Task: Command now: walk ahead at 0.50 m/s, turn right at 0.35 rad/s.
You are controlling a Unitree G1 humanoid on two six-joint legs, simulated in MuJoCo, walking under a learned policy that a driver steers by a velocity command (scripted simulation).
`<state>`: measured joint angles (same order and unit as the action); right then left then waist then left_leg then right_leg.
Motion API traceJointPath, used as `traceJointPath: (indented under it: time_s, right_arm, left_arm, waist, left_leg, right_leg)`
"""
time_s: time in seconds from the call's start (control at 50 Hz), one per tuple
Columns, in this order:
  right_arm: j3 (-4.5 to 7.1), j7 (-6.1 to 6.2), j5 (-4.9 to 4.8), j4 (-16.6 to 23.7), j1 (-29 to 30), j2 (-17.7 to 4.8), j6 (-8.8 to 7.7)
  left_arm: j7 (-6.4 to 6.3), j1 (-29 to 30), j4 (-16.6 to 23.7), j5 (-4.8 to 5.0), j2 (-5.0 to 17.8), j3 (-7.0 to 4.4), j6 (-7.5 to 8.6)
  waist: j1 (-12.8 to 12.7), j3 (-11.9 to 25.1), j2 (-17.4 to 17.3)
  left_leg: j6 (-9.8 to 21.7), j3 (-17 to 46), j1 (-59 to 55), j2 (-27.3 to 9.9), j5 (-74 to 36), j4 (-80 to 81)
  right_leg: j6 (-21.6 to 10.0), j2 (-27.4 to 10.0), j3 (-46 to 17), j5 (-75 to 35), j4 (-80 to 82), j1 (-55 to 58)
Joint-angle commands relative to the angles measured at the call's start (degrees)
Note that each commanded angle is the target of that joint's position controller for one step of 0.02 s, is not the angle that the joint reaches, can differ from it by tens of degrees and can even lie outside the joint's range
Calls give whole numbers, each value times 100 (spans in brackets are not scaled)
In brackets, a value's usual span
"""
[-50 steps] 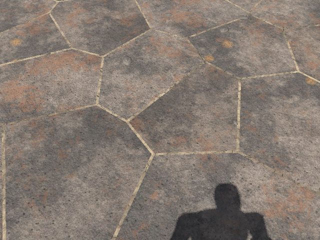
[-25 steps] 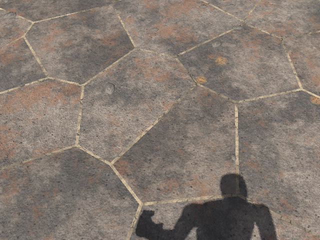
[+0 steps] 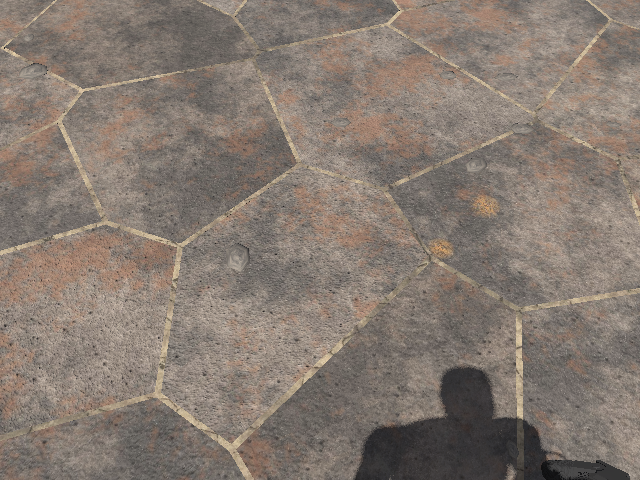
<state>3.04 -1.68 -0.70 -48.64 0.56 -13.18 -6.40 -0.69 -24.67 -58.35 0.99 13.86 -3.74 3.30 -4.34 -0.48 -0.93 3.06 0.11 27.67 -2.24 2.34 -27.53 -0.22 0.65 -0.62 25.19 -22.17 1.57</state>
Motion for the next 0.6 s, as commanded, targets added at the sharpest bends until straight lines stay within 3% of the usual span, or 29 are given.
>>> traceJointPath:
  time_s: [0.02, 0.04, 0.06, 0.08, 0.1, 0.12, 0.16, 0.22, 0.28, 0.34, 0.42, 0.46, 0.48, 0.5, 0.52, 0.54, 0.56, 0.58, 0.6]
  right_arm:
    - [566, 104, 132, -346, -2547, -1916, -33]
    - [422, 98, 97, -344, -2571, -1373, -12]
    - [310, 119, 68, -240, -2068, -1005, -20]
    - [241, 126, 71, -161, -1627, -801, -20]
    - [189, 113, 93, -154, -1288, -622, -23]
    - [149, 109, 140, -171, -1108, -498, -39]
    - [175, 122, 152, -247, -1070, -518, -54]
    - [250, 202, 169, -337, -1172, -739, -77]
    - [272, 302, 191, -317, -1059, -876, -5]
    - [301, 410, 119, -306, -1166, -1039, 107]
    - [391, 458, -82, -286, -1168, -1288, 280]
    - [427, 477, -169, -201, -971, -1337, 364]
    - [387, 446, -125, -208, -1137, -1203, 387]
    - [227, 393, 194, -39, -1361, -721, 366]
    - [121, 309, 242, 116, -1920, -520, 303]
    - [210, 247, 53, 87, -1521, -932, 267]
    - [213, 258, -72, 229, -1098, -949, 276]
    - [221, 345, -3, 145, -1019, -889, 333]
    - [270, 423, 86, 146, -978, -1012, 418]
  left_arm:
    - [8, -293, 572, -39, -122, 127, 149]
    - [25, -231, 479, 100, 323, 36, 244]
    - [15, 285, 620, 208, 748, -85, 270]
    - [-15, 603, 688, 193, 744, -101, 251]
    - [-42, 765, 720, 130, 681, -136, 204]
    - [-43, 681, 707, 107, 578, -175, 121]
    - [-16, 583, 753, 117, 301, -164, -30]
    - [-12, 901, 965, 64, 293, -196, -147]
    - [68, 1293, 1172, -12, 265, -181, -130]
    - [205, 1883, 1428, -69, 174, -118, -129]
    - [347, 1961, 1717, -82, 481, -212, -218]
    - [371, 1218, 1607, -76, 783, -363, -203]
    - [291, 644, 1463, -82, 1117, -516, -179]
    - [137, 498, 1503, -111, 1741, -642, -195]
    - [147, 850, 1804, -219, 1991, -607, -174]
    - [221, 824, 1923, -175, 1581, -497, -173]
    - [221, 1158, 1981, -120, 1321, -422, -140]
    - [190, 1480, 1996, -35, 1139, -377, -149]
    - [144, 1687, 2040, -21, 980, -328, -180]
  waist:
    - [993, 2128, -1416]
    - [1098, 2372, -1414]
    - [1058, 1455, -1000]
    - [918, 945, -611]
    - [761, 538, -444]
    - [568, 332, -557]
    - [415, 150, -571]
    - [368, -63, -314]
    - [349, -234, -276]
    - [552, -202, -262]
    - [454, 21, -444]
    - [28, 382, -385]
    - [-209, 713, 2]
    - [36, 1091, 1295]
    - [504, 2110, 1756]
    - [107, 2377, 725]
    - [172, 1737, 536]
    - [349, 1162, 103]
    - [463, 904, 233]
  left_leg:
    - [1257, 3139, -5209, -2183, 640, 280]
    - [1355, 4042, -5149, -2260, 1404, 861]
    - [1041, 3140, -4412, -2070, 1517, 948]
    - [832, 2377, -3569, -1861, 1283, 1094]
    - [719, 1826, -2791, -1645, 985, 1333]
    - [623, 1338, -2295, -1456, 786, 1546]
    - [656, 814, -1854, -1394, 467, 1838]
    - [735, 241, -1836, -1431, -68, 2030]
    - [616, -603, -1756, -1225, -1526, 1854]
    - [532, -1078, -1824, -1162, -2095, 1581]
    - [370, -1104, -2618, -1435, -2827, 781]
    - [151, -1192, -2703, -1300, -3364, -439]
    - [-147, -1299, -2350, -939, -2650, -1633]
    - [-534, -1314, -806, -440, 901, -3475]
    - [-803, -339, 757, 573, 4087, -5272]
    - [-665, 493, 981, 305, 3680, -5498]
    - [-524, 443, 1219, 138, 3123, -5266]
    - [-527, 419, 1181, -93, 2682, -4776]
    - [-514, 455, 938, -222, 2420, -4333]
  right_leg:
    - [-133, 204, 46, -173, -4208, -3631]
    - [-151, 63, -702, 850, -5123, -4242]
    - [-221, -237, -691, 477, -5394, -4654]
    - [-250, -539, -535, -50, -5276, -4551]
    - [-254, -705, -502, -422, -4974, -4301]
    - [-273, -856, -541, -678, -4738, -3981]
    - [-276, -943, -488, -891, -4539, -3730]
    - [-202, -964, -552, -1487, -4082, -4132]
    - [-95, -817, -271, -2281, -2961, -3953]
    - [-83, -612, 226, -2809, -2026, -3474]
    - [-310, -376, 409, -2052, -1496, -3217]
    - [-570, -9, 620, -1969, -939, -2325]
    - [-765, 169, 504, -2871, -411, -1352]
    - [-1186, -1059, -1164, -5637, -642, -16]
    - [-2594, -2340, -3719, -6053, -415, 1295]
    - [-2400, -2138, -3422, -5029, -55, 1024]
    - [-2067, -1841, -2750, -4154, 58, 436]
    - [-1708, -1514, -2260, -3476, 185, -339]
    - [-1547, -1346, -2033, -3043, 300, -995]
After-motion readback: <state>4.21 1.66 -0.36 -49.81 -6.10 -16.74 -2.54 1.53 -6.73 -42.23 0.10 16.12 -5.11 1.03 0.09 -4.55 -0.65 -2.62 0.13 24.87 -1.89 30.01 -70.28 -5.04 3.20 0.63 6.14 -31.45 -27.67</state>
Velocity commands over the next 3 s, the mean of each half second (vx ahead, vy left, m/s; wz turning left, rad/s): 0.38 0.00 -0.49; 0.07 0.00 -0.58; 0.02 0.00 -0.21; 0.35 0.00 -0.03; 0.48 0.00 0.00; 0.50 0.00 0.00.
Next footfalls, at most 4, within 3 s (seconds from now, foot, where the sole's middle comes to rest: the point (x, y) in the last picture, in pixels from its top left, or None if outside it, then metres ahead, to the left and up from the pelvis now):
0.48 right None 0.36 -0.15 -0.76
1.00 left None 0.44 0.05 -0.76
1.34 right None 0.26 -0.15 -0.76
1.70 left None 0.47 0.01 -0.76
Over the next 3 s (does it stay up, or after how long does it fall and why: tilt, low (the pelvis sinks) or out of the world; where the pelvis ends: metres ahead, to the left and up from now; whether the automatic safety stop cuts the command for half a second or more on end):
stays up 0.93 -0.43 0.02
